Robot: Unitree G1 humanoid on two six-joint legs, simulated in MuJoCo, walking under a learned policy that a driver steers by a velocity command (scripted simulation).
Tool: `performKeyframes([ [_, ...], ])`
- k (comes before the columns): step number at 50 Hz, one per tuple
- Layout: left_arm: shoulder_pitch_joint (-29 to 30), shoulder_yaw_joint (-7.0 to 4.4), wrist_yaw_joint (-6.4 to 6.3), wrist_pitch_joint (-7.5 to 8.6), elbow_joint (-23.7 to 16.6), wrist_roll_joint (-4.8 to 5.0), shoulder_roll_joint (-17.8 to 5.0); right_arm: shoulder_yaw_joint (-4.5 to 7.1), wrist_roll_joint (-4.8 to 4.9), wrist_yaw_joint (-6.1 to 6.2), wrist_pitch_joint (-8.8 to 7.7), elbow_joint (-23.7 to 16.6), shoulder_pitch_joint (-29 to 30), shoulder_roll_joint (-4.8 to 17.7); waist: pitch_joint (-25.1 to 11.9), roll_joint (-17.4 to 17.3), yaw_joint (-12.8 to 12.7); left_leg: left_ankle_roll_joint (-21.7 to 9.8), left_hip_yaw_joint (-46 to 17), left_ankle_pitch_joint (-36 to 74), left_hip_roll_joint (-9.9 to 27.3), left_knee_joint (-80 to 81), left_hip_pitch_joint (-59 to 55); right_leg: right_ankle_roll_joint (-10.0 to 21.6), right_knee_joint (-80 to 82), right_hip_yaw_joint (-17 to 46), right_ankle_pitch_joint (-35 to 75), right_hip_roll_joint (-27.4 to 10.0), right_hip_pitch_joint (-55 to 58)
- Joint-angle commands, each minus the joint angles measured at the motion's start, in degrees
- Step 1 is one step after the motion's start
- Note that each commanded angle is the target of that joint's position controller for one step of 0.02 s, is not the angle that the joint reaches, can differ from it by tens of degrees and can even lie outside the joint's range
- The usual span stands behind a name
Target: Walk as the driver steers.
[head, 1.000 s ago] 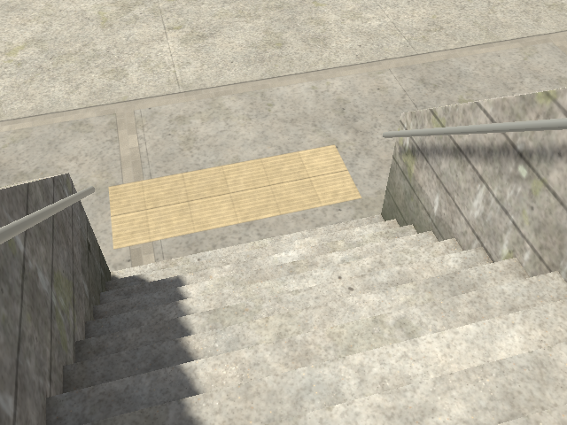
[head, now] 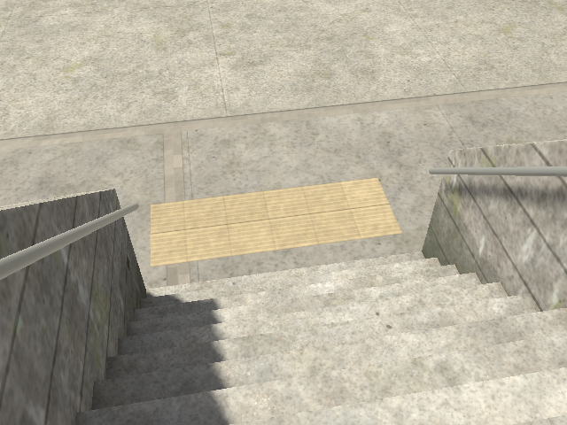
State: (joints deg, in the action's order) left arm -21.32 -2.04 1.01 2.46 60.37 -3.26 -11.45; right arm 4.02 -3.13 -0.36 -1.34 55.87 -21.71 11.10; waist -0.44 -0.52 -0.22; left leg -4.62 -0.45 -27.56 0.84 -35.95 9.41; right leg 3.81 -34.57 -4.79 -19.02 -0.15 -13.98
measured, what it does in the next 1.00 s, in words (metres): walks ahead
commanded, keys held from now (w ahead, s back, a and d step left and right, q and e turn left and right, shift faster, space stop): w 0.02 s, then s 0.40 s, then w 0.58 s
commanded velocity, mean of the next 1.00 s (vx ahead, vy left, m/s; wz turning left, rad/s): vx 0.18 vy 0.00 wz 0.00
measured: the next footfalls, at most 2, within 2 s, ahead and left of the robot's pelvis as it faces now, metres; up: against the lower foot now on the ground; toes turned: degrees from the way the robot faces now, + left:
left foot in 1.16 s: +0.24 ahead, +0.08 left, -0.20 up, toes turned +3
right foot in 1.70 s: +0.51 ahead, -0.17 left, -0.41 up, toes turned -2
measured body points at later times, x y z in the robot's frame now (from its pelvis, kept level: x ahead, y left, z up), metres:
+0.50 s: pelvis +0.06 +0.02 +0.03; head +0.06 +0.02 +0.48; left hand +0.10 +0.26 -0.13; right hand +0.13 -0.21 -0.12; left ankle +0.02 +0.13 -0.71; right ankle +0.00 -0.10 -0.72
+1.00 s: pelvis +0.12 -0.01 -0.03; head +0.13 -0.01 +0.42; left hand -0.02 +0.20 -0.17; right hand +0.21 -0.24 -0.17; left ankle +0.19 +0.14 -0.73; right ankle +0.00 -0.10 -0.73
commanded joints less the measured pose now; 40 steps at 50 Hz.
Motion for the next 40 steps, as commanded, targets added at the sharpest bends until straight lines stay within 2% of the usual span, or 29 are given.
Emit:
performKeyframes([
  [1,-22.72,-1.35,0.23,5.15,4.94,-0.71,-4.03,0.7,-2.03,0.86,-3.45,-5.65,5.52,-0.13,5.02,9.98,-6.67,-2.48,0.02,-6.47,-2.08,-10.94,28.07,17.56,18.17,32.71,-19.0,-18.24,14.27],
  [2,-24.76,-1.96,-0.37,5.45,5.1,0.03,-4.96,0.55,-0.92,1.63,-3.94,-6.02,9.18,-0.69,7.56,8.19,-8.8,-0.73,-2.88,-10.13,-0.64,-15.64,34.8,19.49,21.22,36.55,-14.01,-22.04,14.99],
  [3,-21.71,-1.91,-1.07,5.24,4.34,0.88,-3.87,0.51,0.67,2.28,-4.2,-6.28,10.89,-0.34,5.97,4.81,-7.82,1.19,-2.27,-10.26,0.28,-16.22,34.35,17.33,18.57,32.69,-5.2,-20.68,14.84],
  [4,-15.89,-0.28,-0.94,4.71,3.31,1.26,0.64,0.0,1.57,2.45,-4.22,-5.72,11.25,-1.43,3.95,2.02,-4.85,3.46,-1.78,-7.11,2.32,-12.08,29.3,13.34,14.94,26.38,6.08,-17.96,10.79],
  [5,-0.76,-1.19,-2.24,1.95,-0.94,3.33,-6.56,-0.09,4.44,1.6,-2.0,-3.31,2.98,1.23,5.64,7.11,1.44,4.31,-1.2,3.82,1.66,-4.67,17.48,8.43,8.01,17.39,38.88,-13.43,4.5],
  [6,4.56,0.24,-2.25,1.05,-2.19,3.01,-3.59,-0.57,4.74,1.22,-0.7,2.68,-7.53,-1.03,-2.71,7.65,4.45,4.21,2.57,21.3,0.67,-6.18,-3.76,4.74,3.82,8.74,42.42,-11.08,-6.95],
  [7,7.74,4.1,1.35,1.76,-2.19,-0.02,8.18,-2.67,1.41,-2.87,-2.79,3.86,-11.69,-6.51,-0.03,-4.43,11.39,5.33,3.11,35.51,0.42,-4.04,-17.73,-2.09,-2.2,3.24,28.9,-5.01,-26.78],
  [8,8.39,1.59,2.55,2.03,-3.13,2.39,0.97,-2.33,0.59,-5.06,-3.3,4.7,-17.05,-3.15,1.92,-4.12,11.59,5.19,0.65,45.79,1.41,1.47,-17.28,-4.99,-7.91,-1.49,23.04,-0.75,-29.24],
  [9,-4.39,-1.49,2.39,2.03,-0.88,2.99,-4.26,-1.3,1.46,-6.38,-4.17,1.96,-12.11,7.74,-1.4,-7.86,2.21,-1.77,-11.33,52.2,7.91,8.21,-6.54,-6.26,-9.29,0.92,3.34,-0.18,-16.87],
  [10,-9.51,-1.57,1.64,1.23,1.42,3.84,-2.77,-1.48,2.41,-7.42,-4.45,0.07,-0.19,7.07,2.55,-4.71,-3.39,-3.66,-9.64,48.61,9.2,8.58,0.49,-6.9,-6.22,1.38,6.66,-2.92,-11.57],
  [11,-8.82,-1.25,0.8,0.56,2.24,2.31,-1.41,-2.04,4.59,-7.07,-4.5,-2.36,7.93,4.17,1.89,-0.15,-4.73,-0.51,-4.32,52.04,5.19,5.74,3.39,-7.84,-5.75,0.56,17.73,-3.71,-6.34],
  [12,-6.82,-0.05,0.45,0.28,1.1,1.66,1.15,-2.03,4.86,-6.67,-4.85,-3.1,10.39,2.93,-2.2,2.47,-4.41,2.93,-1.92,56.35,2.6,3.77,1.45,-8.81,-5.42,0.53,24.86,-3.08,-3.96],
  [13,-7.35,-0.06,0.54,0.0,1.55,1.73,0.8,-1.41,5.2,-6.58,-4.85,-2.68,9.93,3.62,-3.08,2.76,-4.04,4.82,-1.14,58.09,1.45,2.71,1.45,-8.68,-3.93,0.79,25.93,-3.34,-2.38],
  [14,-6.37,-0.32,0.71,-0.43,1.99,2.61,-0.1,-0.57,4.71,-6.31,-4.64,-2.2,8.5,4.54,-0.63,3.37,-2.26,5.6,-0.17,59.66,0.52,3.53,2.32,-8.37,-3.13,0.28,25.73,-2.0,-3.71],
  [15,-4.34,-0.48,-1.81,-2.15,0.96,3.44,-2.98,-1.28,3.85,-0.89,-1.97,0.11,5.21,3.83,-1.96,-2.13,-1.27,4.05,-2.43,58.68,6.15,8.28,-1.39,-7.12,2.51,3.79,29.47,-6.38,2.23],
  [16,-3.77,-0.95,-3.16,-2.83,1.54,4.55,-3.27,-1.59,4.0,1.32,-0.44,1.42,4.96,2.9,1.01,-1.17,-1.44,3.9,-2.86,57.33,5.78,9.13,-0.6,-6.91,4.29,4.14,29.36,-6.65,3.89],
  [17,-3.19,-0.5,-3.82,-3.3,1.4,4.5,-1.84,-1.53,4.56,2.35,0.62,1.85,6.05,3.44,2.71,-1.76,-1.75,3.76,-2.89,54.08,5.3,10.17,-0.55,-6.88,6.59,4.26,31.4,-7.28,4.94],
  [19,0.9,-0.71,-4.18,-3.41,0.86,4.17,-2.79,-0.95,4.69,2.98,1.73,1.41,6.99,4.64,2.53,2.45,-0.44,3.7,-2.2,53.23,4.58,11.91,-2.01,-6.01,5.54,3.28,36.5,-7.64,6.47],
  [21,3.29,-0.58,-4.15,-3.23,0.45,4.35,-2.01,-0.69,4.68,2.9,2.26,1.16,8.57,4.91,1.55,2.82,-0.72,3.38,-1.4,53.43,4.4,12.05,-3.87,-5.34,7.0,2.68,34.48,-6.74,5.49],
  [23,4.49,0.95,-3.9,-2.98,1.12,4.2,1.3,-2.13,4.31,2.39,2.42,2.26,8.73,1.11,-1.23,1.9,-0.51,4.29,-1.71,46.81,4.88,18.05,-7.3,-5.97,13.84,3.08,26.92,-7.54,9.26],
  [27,5.48,0.23,-4.03,-3.21,0.31,3.47,-3.58,-1.2,3.94,2.75,2.63,2.83,9.17,5.04,-1.13,1.91,-1.0,2.65,-1.55,41.09,4.15,19.51,-9.56,-4.61,13.31,1.95,23.11,-8.39,12.94],
  [30,4.98,-0.74,-3.17,-3.06,1.17,4.6,-5.32,-1.81,3.33,2.56,2.85,2.97,8.08,2.32,-0.75,6.62,-1.53,0.66,1.8,29.41,1.88,15.84,-10.34,-1.69,8.79,1.45,10.24,-6.09,7.45],
  [31,1.32,-0.54,0.21,-3.78,0.35,-3.38,-3.89,-0.19,-0.12,-1.57,0.38,1.26,8.97,6.13,12.19,-0.09,-1.49,-2.65,0.07,2.24,1.32,17.85,0.61,-0.17,10.49,0.63,-2.29,-4.59,-3.07],
  [32,4.34,-1.51,1.12,-3.54,-0.93,-4.08,-5.98,1.1,0.02,-2.81,-1.31,1.32,8.98,8.44,12.07,-1.33,-0.72,-4.72,-3.61,-8.39,3.11,19.52,5.75,0.81,7.76,-0.6,-8.51,-3.76,-1.42],
  [33,4.79,-1.69,1.04,-3.01,-2.03,-3.21,-5.43,1.65,0.44,-2.93,-2.35,1.57,6.92,8.59,10.95,-1.21,-0.45,-7.16,-7.0,-11.82,5.58,20.71,7.81,1.85,5.53,-0.56,-10.08,-2.95,-0.98],
  [35,5.89,-1.07,-0.3,-0.93,-3.29,-2.25,-2.22,1.48,-0.01,-1.34,-3.5,2.13,2.95,5.94,8.4,-4.01,1.15,-12.14,-13.21,-6.49,11.21,19.91,3.22,2.94,-0.57,-0.26,-5.48,-1.45,-4.66],
  [36,8.67,-1.53,-1.36,-1.55,-4.17,3.34,-5.11,1.95,2.38,0.52,-0.13,2.51,3.94,9.87,2.66,-5.23,0.4,-6.45,-10.55,8.72,8.11,15.67,-3.64,0.81,2.21,-1.63,-4.48,-1.79,-1.97],
  [37,6.44,-1.62,-1.66,-1.19,-3.46,3.94,-5.15,2.06,2.44,1.17,1.36,2.2,4.58,8.82,2.11,-4.31,-0.01,-4.84,-7.45,13.56,6.53,12.56,-5.1,0.28,1.98,-1.68,-2.2,-1.42,-1.38],
  [40,-3.04,-2.8,-2.47,-0.72,0.28,3.1,-7.44,1.58,2.28,1.66,2.49,1.67,6.9,5.76,4.07,3.77,-2.61,-0.26,2.03,9.55,-1.21,-0.57,7.5,0.82,2.43,3.09,7.46,-3.92,9.01],
])
Keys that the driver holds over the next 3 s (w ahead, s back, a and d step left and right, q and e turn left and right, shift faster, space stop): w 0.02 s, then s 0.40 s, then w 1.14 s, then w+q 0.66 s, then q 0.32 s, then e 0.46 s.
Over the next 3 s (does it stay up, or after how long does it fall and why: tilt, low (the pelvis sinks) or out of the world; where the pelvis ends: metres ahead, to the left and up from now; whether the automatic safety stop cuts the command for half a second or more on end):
stays up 0.89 -0.04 -0.82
